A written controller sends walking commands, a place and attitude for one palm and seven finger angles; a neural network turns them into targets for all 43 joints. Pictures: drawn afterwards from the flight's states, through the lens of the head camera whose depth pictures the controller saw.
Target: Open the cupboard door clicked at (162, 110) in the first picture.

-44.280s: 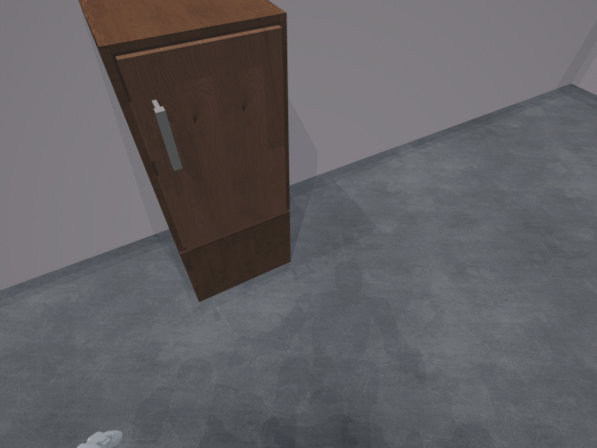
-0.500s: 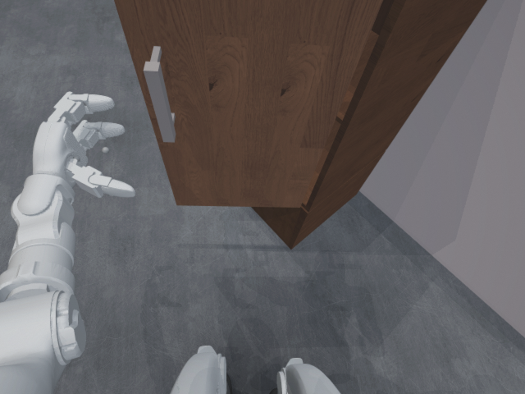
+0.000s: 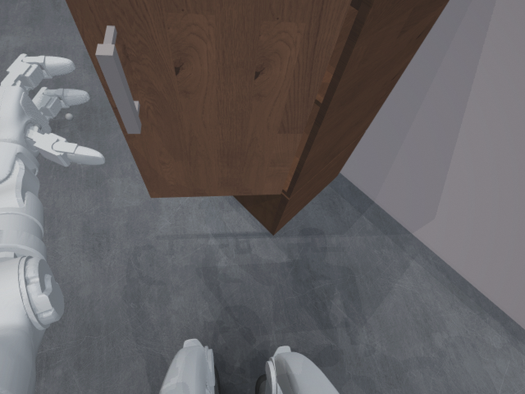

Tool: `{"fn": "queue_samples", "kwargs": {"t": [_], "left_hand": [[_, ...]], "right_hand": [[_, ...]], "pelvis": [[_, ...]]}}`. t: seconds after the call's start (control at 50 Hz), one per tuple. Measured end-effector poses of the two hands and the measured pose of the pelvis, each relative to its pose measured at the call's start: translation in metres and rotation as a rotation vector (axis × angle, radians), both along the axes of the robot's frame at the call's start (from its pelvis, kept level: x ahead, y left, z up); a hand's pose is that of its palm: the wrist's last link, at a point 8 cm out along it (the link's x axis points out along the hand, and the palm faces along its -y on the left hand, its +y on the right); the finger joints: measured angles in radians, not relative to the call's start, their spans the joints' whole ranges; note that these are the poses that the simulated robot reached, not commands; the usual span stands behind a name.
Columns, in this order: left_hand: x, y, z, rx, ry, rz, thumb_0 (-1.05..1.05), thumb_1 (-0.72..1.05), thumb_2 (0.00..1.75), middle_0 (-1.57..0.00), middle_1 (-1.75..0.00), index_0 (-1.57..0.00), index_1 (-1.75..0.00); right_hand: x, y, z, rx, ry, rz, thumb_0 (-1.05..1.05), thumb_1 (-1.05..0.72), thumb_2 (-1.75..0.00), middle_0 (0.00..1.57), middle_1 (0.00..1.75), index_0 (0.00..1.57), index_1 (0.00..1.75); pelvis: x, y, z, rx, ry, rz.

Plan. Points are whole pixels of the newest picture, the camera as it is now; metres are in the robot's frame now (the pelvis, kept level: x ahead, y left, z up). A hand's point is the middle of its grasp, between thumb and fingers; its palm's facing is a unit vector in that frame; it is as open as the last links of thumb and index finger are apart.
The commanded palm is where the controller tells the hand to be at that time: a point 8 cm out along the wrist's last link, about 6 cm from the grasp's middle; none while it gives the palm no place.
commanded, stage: move the hooked fingers beside the handle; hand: left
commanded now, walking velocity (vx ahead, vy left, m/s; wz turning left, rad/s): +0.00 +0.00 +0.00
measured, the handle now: (123, 85) +0.55 +0.18 +0.08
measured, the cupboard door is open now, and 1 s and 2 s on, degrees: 50 50 50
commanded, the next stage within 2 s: slide the fingers in behind the handle in 0.66 s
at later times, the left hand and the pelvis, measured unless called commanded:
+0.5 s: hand (70, 125) +0.49 +0.25 +0.07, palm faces +0.04 -1.00 +0.00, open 14.0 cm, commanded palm +0.47 +0.28 +0.07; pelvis +0.01 +0.01 +0.00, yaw +0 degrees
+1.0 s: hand (88, 122) +0.49 +0.22 +0.07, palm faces +0.03 -1.00 -0.01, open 14.0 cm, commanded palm +0.47 +0.26 +0.07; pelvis +0.00 +0.01 +0.00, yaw +0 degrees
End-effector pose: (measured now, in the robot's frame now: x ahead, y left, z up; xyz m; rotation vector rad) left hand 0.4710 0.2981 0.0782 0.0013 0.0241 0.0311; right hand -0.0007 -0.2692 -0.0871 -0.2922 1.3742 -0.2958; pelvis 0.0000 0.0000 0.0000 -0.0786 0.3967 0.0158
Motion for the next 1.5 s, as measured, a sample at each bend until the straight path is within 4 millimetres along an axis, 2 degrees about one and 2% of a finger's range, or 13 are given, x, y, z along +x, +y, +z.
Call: {"fn": "queue_samples", "kwargs": {"t": [0.14,0.36,0.52,0.64,0.84,1.04,1.5], "left_hand": [[-0.001,-0.001,-0.011,0.001,0.041,0.001,-0.01,-0.50,0.30,-0.30,-1.20,-0.30,-1.20],[0.000,0.002,-0.002,0.008,0.006,0.010,-0.02,-0.50,0.30,-0.30,-1.20,-0.30,-1.20],[-0.008,0.000,-0.009,-0.005,0.023,0.006,-0.01,-0.50,0.30,-0.30,-1.20,-0.30,-1.20],[-0.009,-0.001,-0.008,0.008,-0.009,0.014,-0.02,-0.50,0.30,-0.30,-1.20,-0.30,-1.20],[-0.001,-0.013,-0.007,-0.003,0.008,0.004,-0.02,-0.50,0.30,-0.30,-1.20,-0.30,-1.20],[-0.005,-0.025,-0.008,0.000,0.013,0.001,-0.01,-0.50,0.30,-0.30,-1.20,-0.30,-1.20],[0.002,-0.054,-0.014,0.001,0.019,0.018,-0.02,-0.50,0.30,-0.30,-1.20,-0.30,-1.20]], "right_hand": [[0.003,0.004,0.000,0.007,-0.004,-0.001,0.00,-0.90,-0.90,0.20,0.30,0.21,0.30],[0.014,0.012,-0.001,0.023,-0.023,0.004,0.00,-0.90,-0.90,0.20,0.30,0.21,0.30],[0.020,0.015,-0.001,0.027,-0.037,0.017,0.00,-0.90,-0.90,0.20,0.30,0.21,0.30],[0.019,0.015,-0.003,0.021,-0.031,0.027,0.00,-0.90,-0.90,0.20,0.30,0.21,0.30],[0.011,0.014,-0.003,0.019,-0.024,0.015,0.00,-0.90,-0.90,0.20,0.30,0.21,0.30],[0.003,0.013,-0.004,0.041,-0.011,0.000,0.00,-0.90,-0.90,0.20,0.30,0.21,0.30],[0.012,0.006,-0.010,0.064,-0.035,0.005,0.00,-0.90,-0.90,0.20,0.30,0.20,0.30]], "pelvis": [[0.002,0.003,0.000,0.000,0.003,-0.004],[0.005,0.007,0.002,-0.004,-0.003,-0.001],[0.005,0.010,0.003,-0.003,-0.010,0.000],[0.002,0.011,0.001,-0.006,-0.012,0.006],[0.000,0.009,0.001,-0.004,-0.008,0.005],[0.000,0.006,0.002,0.002,-0.017,0.002],[0.002,-0.004,-0.001,0.014,-0.009,0.002]]}}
